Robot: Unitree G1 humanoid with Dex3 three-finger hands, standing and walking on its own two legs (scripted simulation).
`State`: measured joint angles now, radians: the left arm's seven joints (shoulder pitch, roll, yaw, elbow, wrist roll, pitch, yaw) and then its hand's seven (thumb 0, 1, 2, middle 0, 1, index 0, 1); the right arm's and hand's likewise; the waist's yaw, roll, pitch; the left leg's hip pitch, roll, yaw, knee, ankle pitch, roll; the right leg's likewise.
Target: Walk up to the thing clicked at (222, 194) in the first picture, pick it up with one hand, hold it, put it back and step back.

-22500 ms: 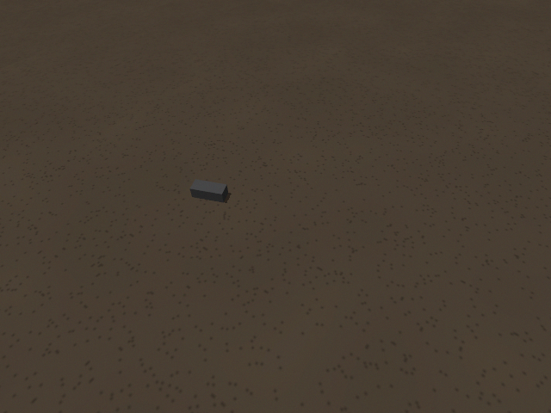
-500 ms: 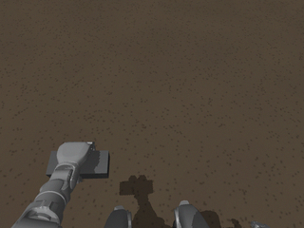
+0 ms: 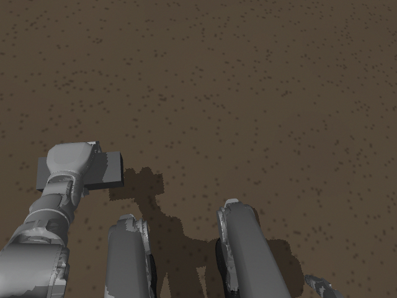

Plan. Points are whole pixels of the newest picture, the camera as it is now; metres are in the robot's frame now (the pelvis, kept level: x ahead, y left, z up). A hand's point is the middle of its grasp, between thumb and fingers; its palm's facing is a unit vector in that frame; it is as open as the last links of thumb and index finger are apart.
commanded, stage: crouch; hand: left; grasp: from above
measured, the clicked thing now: (83, 172) +0.42 +0.22 -0.19
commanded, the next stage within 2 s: lower in 0.90 s
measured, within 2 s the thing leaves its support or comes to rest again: neither
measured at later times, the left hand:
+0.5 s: hand (92, 175) +0.43 +0.23 -0.27, palm faces -0.48 -0.02 -0.88, open 10.3 cm
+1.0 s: hand (98, 175) +0.44 +0.23 -0.32, palm faces -0.47 -0.02 -0.88, open 10.3 cm
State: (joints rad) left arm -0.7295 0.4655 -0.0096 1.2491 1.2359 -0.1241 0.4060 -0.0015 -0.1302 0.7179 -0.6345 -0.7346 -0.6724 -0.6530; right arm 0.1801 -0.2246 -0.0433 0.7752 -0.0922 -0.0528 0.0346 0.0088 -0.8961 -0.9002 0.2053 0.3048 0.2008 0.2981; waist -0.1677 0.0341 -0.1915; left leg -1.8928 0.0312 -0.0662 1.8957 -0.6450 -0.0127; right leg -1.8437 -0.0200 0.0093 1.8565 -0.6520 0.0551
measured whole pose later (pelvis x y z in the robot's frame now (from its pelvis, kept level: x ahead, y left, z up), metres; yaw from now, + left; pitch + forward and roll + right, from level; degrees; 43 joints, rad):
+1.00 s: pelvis -0.02 -0.01 -0.14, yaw -3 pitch +34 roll -6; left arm -0.92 0.62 0.07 1.45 1.28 -0.18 0.44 0.00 -0.08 0.68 -0.58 -0.77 -0.62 -0.69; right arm 0.15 -0.25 0.02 0.79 -0.15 -0.08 0.13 0.01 -0.90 -0.90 0.20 0.30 0.20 0.30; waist -0.23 -0.01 -0.06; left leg -2.29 0.02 -0.14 2.35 -0.67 -0.04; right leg -2.23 0.02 -0.01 2.30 -0.67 0.06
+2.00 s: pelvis +0.00 +0.00 -0.19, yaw -8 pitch +30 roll -10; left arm -0.94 0.79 0.16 1.62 1.32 -0.23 0.60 0.00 -0.08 0.67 -0.60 -0.75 -0.64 -0.67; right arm 0.10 -0.29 0.14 0.78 -0.25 -0.16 0.24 0.00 -0.90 -0.89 0.20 0.30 0.20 0.30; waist -0.32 -0.07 0.08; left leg -2.37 0.01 -0.24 2.56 -0.73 -0.06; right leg -2.29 0.05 -0.07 2.44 -0.70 0.08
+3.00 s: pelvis -0.01 +0.01 -0.19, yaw -11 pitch +26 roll -14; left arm -1.00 0.89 0.11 1.78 1.32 -0.21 0.71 0.00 -0.25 0.86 -0.33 -0.91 -0.34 -0.88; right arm 0.07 -0.33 0.23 0.76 -0.30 -0.28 0.32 0.00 -0.89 -0.90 0.20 0.30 0.20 0.30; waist -0.36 -0.12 0.13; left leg -2.34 0.02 -0.28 2.59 -0.72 -0.03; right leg -2.23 0.07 -0.11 2.41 -0.67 0.09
